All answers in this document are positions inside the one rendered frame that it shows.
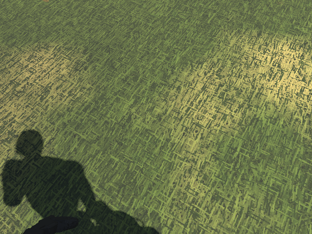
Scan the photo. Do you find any left robot hand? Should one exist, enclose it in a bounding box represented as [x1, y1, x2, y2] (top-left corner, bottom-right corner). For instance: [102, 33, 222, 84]
[21, 214, 79, 234]

